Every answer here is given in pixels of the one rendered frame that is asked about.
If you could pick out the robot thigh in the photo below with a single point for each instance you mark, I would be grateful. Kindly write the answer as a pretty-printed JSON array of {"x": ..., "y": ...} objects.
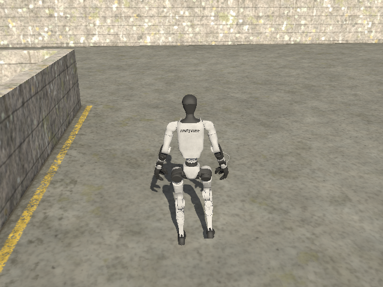
[
  {"x": 177, "y": 182},
  {"x": 206, "y": 178}
]

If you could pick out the right robot forearm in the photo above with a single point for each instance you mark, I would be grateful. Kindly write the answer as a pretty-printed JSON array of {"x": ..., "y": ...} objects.
[{"x": 220, "y": 158}]

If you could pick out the left robot forearm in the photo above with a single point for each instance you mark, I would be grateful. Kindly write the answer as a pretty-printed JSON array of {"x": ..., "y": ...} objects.
[{"x": 161, "y": 159}]

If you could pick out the right robot upper arm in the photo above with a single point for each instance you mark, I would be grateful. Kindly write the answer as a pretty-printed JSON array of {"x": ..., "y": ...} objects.
[{"x": 208, "y": 125}]

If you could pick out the left robot hand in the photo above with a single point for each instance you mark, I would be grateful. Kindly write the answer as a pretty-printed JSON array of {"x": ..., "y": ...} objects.
[{"x": 160, "y": 171}]

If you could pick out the right robot hand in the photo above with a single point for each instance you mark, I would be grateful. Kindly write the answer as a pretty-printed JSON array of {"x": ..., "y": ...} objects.
[{"x": 219, "y": 170}]

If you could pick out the left robot upper arm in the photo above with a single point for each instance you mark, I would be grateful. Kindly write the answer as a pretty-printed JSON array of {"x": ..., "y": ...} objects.
[{"x": 172, "y": 126}]

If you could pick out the robot right thigh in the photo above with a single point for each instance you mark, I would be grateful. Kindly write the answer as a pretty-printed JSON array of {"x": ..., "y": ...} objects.
[{"x": 206, "y": 178}]

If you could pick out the robot left thigh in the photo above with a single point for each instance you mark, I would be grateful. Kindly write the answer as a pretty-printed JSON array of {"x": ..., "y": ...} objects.
[{"x": 177, "y": 182}]

